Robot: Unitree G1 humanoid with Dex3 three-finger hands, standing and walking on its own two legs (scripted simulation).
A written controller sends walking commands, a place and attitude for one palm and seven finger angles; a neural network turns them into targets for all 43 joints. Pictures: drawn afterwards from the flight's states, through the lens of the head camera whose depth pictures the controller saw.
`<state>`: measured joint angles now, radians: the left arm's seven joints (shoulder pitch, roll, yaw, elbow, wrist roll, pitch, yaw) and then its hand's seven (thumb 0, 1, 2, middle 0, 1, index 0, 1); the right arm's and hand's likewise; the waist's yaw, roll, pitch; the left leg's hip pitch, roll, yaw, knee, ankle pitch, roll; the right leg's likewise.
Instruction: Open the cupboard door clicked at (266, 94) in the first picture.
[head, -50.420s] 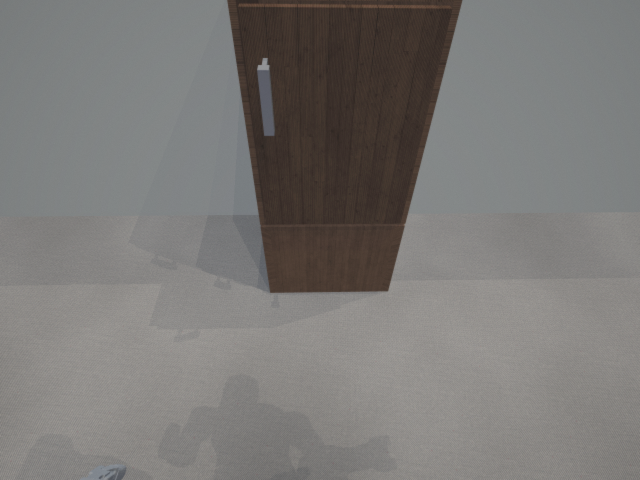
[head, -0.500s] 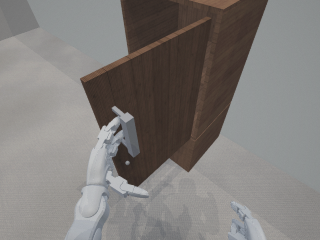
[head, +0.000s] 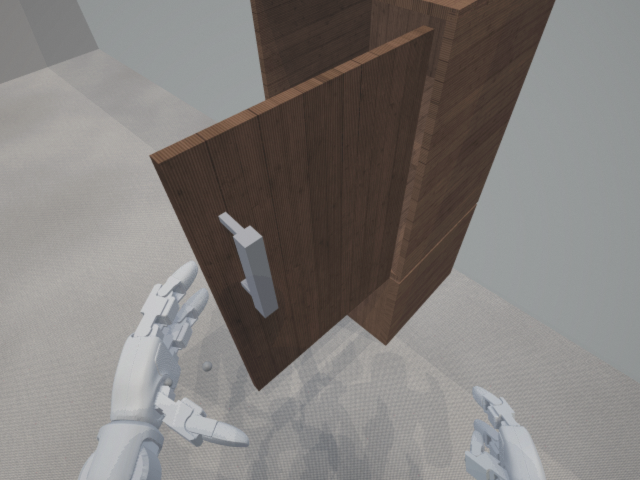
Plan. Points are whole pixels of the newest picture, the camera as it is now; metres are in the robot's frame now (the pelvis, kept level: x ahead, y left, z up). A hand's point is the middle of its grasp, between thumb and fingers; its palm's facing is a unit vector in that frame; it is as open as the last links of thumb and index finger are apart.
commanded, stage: slide the hand sideways off the handle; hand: left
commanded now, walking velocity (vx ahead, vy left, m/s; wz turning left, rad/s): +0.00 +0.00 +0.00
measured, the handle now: (248, 266) +0.35 +0.12 +0.09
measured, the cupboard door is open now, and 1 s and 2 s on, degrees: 86 86 86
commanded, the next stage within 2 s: draw the hand back to the body in 0.12 s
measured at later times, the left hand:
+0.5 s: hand (167, 361) +0.21 +0.17 +0.11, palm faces +0.06 -1.00 -0.06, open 16.3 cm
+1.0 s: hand (76, 350) +0.20 +0.24 +0.15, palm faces +0.30 -0.89 -0.35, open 14.1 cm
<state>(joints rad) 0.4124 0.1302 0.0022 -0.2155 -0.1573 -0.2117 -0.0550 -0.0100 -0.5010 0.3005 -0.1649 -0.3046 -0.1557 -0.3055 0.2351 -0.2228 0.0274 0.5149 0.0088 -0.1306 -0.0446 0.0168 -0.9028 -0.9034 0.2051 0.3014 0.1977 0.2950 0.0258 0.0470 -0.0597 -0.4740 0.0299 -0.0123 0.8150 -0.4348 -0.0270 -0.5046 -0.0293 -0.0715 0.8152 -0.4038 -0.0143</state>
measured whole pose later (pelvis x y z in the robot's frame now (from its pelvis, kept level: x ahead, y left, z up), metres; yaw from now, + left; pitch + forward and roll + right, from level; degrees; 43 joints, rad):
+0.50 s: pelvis +0.00 +0.01 +0.00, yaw +0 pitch +5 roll -1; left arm 0.44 0.19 0.09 -0.31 -0.22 -0.14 -0.11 -0.01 -0.50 0.30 -0.15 -0.30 -0.15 -0.30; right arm 0.26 -0.22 0.05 0.51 0.03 -0.19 -0.07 0.02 -0.90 -0.90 0.21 0.30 0.20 0.30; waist 0.02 0.06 -0.07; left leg -0.47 0.03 -0.01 0.83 -0.45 -0.01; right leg -0.49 -0.03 -0.07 0.81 -0.40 0.00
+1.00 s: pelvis +0.01 +0.03 +0.03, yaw -1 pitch -2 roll -1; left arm 0.50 0.29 0.17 -0.40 -0.04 -0.07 0.10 -0.01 -0.13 0.46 -0.17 -0.30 -0.17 -0.30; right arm 0.22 -0.22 0.06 0.59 0.00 -0.17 -0.10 0.02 -0.90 -0.90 0.21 0.30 0.20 0.30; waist 0.06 0.06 0.01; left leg -0.20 0.01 0.01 0.57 -0.34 0.01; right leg -0.21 -0.03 -0.06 0.53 -0.28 0.02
